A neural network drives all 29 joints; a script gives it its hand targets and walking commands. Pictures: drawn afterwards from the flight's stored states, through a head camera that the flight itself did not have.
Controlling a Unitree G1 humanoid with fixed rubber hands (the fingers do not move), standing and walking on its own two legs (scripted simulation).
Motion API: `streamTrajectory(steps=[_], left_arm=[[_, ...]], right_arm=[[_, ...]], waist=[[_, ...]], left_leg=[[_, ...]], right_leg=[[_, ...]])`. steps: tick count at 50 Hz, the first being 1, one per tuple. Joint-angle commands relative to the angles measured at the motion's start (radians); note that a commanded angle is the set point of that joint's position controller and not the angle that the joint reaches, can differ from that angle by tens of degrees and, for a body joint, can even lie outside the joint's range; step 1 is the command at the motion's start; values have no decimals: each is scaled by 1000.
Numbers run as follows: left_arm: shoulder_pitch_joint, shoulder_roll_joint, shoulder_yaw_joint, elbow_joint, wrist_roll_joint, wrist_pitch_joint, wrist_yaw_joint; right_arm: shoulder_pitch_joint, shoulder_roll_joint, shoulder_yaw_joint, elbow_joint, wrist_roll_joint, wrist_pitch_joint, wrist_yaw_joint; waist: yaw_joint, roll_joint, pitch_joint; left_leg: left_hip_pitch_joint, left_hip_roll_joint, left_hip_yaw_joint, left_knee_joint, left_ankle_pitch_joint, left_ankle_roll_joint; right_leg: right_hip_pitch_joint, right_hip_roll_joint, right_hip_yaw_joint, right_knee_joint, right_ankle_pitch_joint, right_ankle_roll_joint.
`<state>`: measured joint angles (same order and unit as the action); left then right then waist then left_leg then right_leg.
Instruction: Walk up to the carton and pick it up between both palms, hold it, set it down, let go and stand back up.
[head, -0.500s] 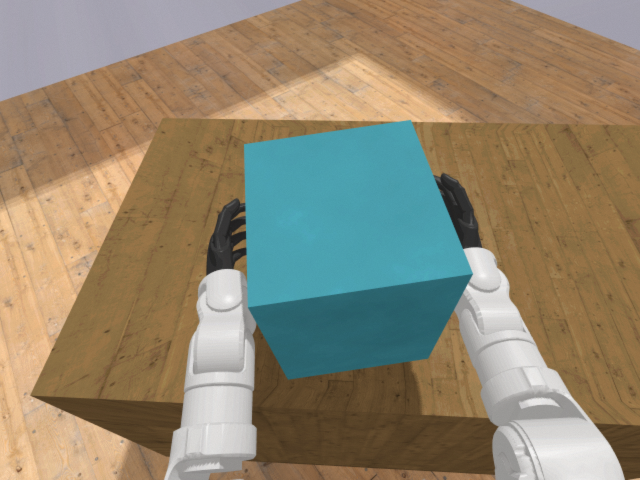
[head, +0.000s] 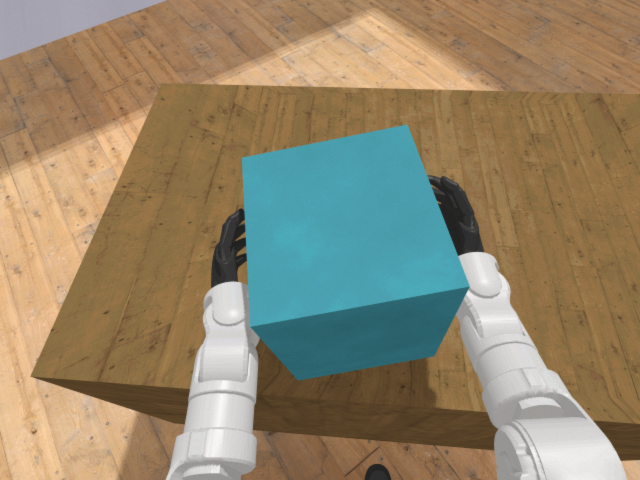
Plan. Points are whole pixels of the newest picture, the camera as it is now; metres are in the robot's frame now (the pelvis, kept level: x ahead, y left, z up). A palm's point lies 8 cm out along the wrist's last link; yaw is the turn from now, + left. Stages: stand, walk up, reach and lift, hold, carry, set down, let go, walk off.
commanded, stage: set down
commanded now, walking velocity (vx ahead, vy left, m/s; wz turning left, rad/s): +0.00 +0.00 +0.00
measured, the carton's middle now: (346, 266) +0.38 +0.01 +0.00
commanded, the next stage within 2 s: none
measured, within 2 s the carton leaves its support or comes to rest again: rests again in 0.72 s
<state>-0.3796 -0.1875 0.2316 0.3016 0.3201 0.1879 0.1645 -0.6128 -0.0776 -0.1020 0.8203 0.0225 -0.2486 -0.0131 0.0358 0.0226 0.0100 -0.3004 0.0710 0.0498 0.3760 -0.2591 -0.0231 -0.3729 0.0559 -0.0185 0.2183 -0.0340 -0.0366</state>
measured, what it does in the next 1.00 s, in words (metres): stands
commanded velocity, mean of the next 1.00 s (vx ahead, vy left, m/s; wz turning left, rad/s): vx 0.00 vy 0.00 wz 0.00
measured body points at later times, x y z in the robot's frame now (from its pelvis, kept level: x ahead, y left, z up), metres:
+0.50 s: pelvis -0.01 -0.01 +0.00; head +0.08 -0.01 +0.44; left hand +0.36 +0.15 +0.01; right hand +0.41 -0.14 +0.03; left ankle -0.06 +0.13 -0.75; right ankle +0.03 -0.10 -0.75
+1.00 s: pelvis -0.01 -0.02 +0.00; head +0.08 -0.02 +0.44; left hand +0.36 +0.14 +0.01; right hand +0.41 -0.15 +0.02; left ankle -0.06 +0.13 -0.75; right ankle +0.03 -0.10 -0.75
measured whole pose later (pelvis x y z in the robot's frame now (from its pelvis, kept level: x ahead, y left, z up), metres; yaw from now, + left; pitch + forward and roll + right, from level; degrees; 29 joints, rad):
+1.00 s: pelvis -0.01 -0.02 +0.00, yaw +0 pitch +14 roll +0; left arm -0.54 -0.19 0.40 0.77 0.32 -0.24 0.18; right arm -0.70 -0.09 -0.22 1.04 -0.14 -0.37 -0.02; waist 0.05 0.02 -0.05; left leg -0.39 0.07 0.05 0.38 -0.23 -0.03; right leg -0.48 0.06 -0.02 0.27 -0.03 -0.05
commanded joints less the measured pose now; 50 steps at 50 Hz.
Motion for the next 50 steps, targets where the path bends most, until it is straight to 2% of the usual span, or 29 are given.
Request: streamTrajectory(steps=[1,2,3,8,9,10,11,12,13,15,16,20,22,23,25,27,29,30,31,34,37,39,41,43,44,46,47,48,50], left_arm=[[-516,-566,-373,-133,-46,-165,-13],[-511,-573,-381,-157,-62,-185,-7],[-535,-554,-357,-126,-56,-194,-7],[-493,-535,-314,-47,-42,-228,-19],[-514,-522,-318,-28,-58,-230,-27],[-487,-535,-316,-29,-33,-238,-26],[-511,-523,-299,-11,-45,-245,-31],[-490,-527,-315,-19,-47,-266,-28],[-558,-529,-311,-6,-62,-282,-28],[-534,-490,-264,63,-37,-289,-35],[-582,-503,-265,67,-38,-299,-34],[-520,-542,-262,91,-19,-330,-24],[-536,-499,-216,146,-10,-337,-30],[-594,-519,-240,141,-23,-353,-30],[-619,-479,-184,196,-20,-363,-24],[-644,-498,-167,221,2,-369,-35],[-624,-504,-141,247,14,-387,-42],[-613,-425,-106,310,19,-384,-43],[-576,-486,-112,280,27,-392,-52],[-646,-456,-110,301,15,-425,-41],[-606,-405,-54,369,49,-439,-43],[-623,-438,-66,349,61,-452,-42],[-555,-383,-33,407,50,-469,-49],[-554,-368,-20,419,68,-480,-54],[-556,-366,-27,420,49,-482,-54],[-579,-358,-8,432,60,-493,-56],[-572,-343,14,421,65,-498,-48],[-594,-305,-2,399,45,-502,-42],[-512,-251,26,436,49,-504,-30]], right_arm=[[-504,397,258,-124,-51,-83,127],[-527,382,269,-160,-52,-102,129],[-510,398,269,-103,-49,-95,125],[-494,401,283,-47,-62,-101,122],[-491,400,272,-18,-67,-99,120],[-496,406,284,-50,-67,-107,123],[-516,396,274,-73,-73,-110,116],[-517,406,287,-64,-73,-122,112],[-539,445,278,-89,-76,-129,112],[-539,398,250,-17,-105,-123,107],[-557,407,226,5,-115,-123,116],[-532,425,212,78,-126,-144,126],[-542,413,183,105,-146,-141,113],[-565,407,145,110,-165,-151,114],[-593,403,129,100,-163,-148,110],[-593,436,104,150,-191,-142,121],[-590,461,119,151,-205,-141,124],[-562,414,101,168,-180,-139,118],[-595,470,113,131,-196,-151,118],[-604,408,64,178,-223,-165,123],[-596,410,42,181,-230,-156,125],[-584,431,26,185,-262,-170,118],[-569,424,80,160,-232,-175,121],[-522,426,32,239,-260,-165,117],[-541,382,36,201,-252,-173,112],[-538,416,19,227,-254,-164,112],[-555,415,38,177,-242,-169,110],[-551,384,19,202,-240,-165,107],[-496,313,14,211,-210,-152,93]], waist=[[128,17,-797],[140,6,-861],[148,12,-830],[158,-17,-759],[132,-1,-748],[147,-7,-760],[138,-48,-739],[154,-43,-780],[143,-36,-786],[141,-55,-759],[146,-13,-737],[152,11,-756],[142,-30,-684],[119,7,-710],[144,-37,-708],[129,-1,-670],[147,-36,-633],[148,-17,-631],[162,-48,-651],[141,-18,-691],[178,-24,-667],[139,-19,-654],[188,-58,-667],[166,-25,-628],[155,-41,-644],[171,-21,-622],[190,-55,-609],[171,-20,-632],[168,-44,-632]], left_leg=[[134,3,-19,84,882,-68],[116,1,-26,81,887,-70],[111,-2,-14,89,886,-67],[45,-14,-7,61,792,-45],[30,-19,-7,55,783,-45],[1,-17,1,40,750,-47],[-8,-28,-4,27,709,-35],[-31,-29,-6,24,710,-39],[-47,-36,2,21,666,-35],[-47,-30,3,14,632,-21],[-32,-26,-4,1,611,-33],[13,-15,3,30,718,-53],[-5,-25,7,0,624,-33],[-14,-26,2,-7,587,-43],[-29,-22,13,-9,542,-28],[-19,-28,17,-30,471,-24],[-72,-31,30,-48,426,-16],[-57,-36,36,-45,454,-17],[-86,-38,36,-55,443,-9],[-64,-32,31,-29,499,-30],[-93,-38,45,-26,485,-16],[-94,-39,33,-40,447,-18],[-139,-46,50,-29,460,-4],[-163,-47,55,-45,449,-5],[-151,-49,47,-47,463,-5],[-165,-48,54,-50,414,-4],[-182,-49,62,-56,381,1],[-168,-54,64,-56,376,-2],[-175,-48,64,-48,426,4]], right_leg=[[385,25,-55,91,413,-100],[400,28,-63,100,434,-101],[383,24,-45,92,426,-104],[441,2,-31,111,458,-84],[432,0,-34,110,450,-84],[474,7,-35,107,457,-91],[493,-1,-34,121,471,-58],[499,3,-39,135,494,-58],[516,-6,-31,146,489,-43],[484,-7,-33,137,458,-45],[445,-5,-39,134,356,-48],[389,10,-50,100,358,-75],[394,5,-43,104,318,-49],[394,4,-50,99,274,-58],[376,3,-43,99,238,-50],[352,-8,-48,100,162,-42],[391,-11,-46,123,169,-22],[400,-13,-29,117,209,-23],[434,-18,-30,124,212,-18],[398,-3,-40,127,221,-29],[391,-12,-27,124,220,-34],[395,-9,-37,137,202,-29],[452,-16,-18,159,274,-10],[464,-21,-9,154,275,-18],[475,-16,-9,158,301,-16],[460,-23,-6,149,216,-16],[464,-21,-6,145,197,-8],[444,-21,-9,140,184,-16],[483,-13,3,152,257,-16]])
